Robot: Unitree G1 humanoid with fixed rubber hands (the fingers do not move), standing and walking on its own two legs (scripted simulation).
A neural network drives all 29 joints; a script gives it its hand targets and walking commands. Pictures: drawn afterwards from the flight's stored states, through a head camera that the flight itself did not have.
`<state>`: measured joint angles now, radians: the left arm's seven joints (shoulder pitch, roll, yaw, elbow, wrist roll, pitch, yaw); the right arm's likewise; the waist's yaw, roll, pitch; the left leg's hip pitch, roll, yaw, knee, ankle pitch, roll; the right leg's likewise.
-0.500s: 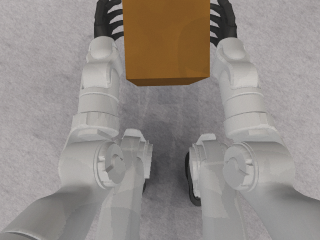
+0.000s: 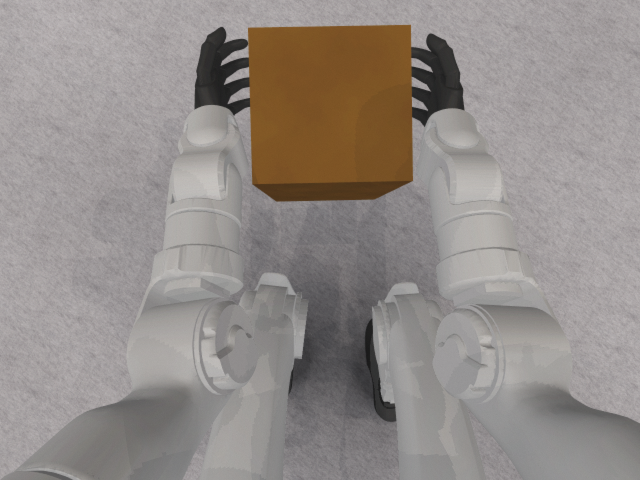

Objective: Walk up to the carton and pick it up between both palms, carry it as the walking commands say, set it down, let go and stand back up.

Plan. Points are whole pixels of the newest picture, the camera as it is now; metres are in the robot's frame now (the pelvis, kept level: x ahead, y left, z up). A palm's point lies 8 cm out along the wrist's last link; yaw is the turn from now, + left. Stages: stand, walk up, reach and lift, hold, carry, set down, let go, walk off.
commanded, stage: reach and lift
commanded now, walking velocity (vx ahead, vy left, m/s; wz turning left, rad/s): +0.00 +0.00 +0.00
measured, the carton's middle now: (327, 135) +0.50 +0.04 -0.15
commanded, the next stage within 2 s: none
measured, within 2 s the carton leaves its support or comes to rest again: neither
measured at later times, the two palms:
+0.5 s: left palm (197, 97) +0.48 +0.15 +0.00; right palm (473, 104) +0.49 -0.09 +0.00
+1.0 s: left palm (164, 82) +0.46 +0.15 +0.07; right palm (517, 89) +0.47 -0.09 +0.07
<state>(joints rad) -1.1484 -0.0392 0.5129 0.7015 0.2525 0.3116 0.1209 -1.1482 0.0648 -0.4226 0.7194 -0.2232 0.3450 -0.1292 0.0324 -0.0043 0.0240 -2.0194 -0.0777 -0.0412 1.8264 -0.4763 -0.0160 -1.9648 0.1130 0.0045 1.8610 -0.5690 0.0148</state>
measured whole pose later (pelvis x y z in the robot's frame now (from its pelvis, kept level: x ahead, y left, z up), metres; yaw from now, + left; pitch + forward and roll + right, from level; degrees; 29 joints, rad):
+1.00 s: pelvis +0.02 +0.00 +0.12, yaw +1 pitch +30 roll -1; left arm -0.88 -0.13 0.49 0.67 0.27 0.28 0.12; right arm -0.87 0.15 -0.42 0.68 -0.27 0.30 -0.10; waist 0.02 0.00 -0.05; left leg -1.53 -0.08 -0.06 1.46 -0.45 -0.01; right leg -1.47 0.10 0.03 1.49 -0.53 0.00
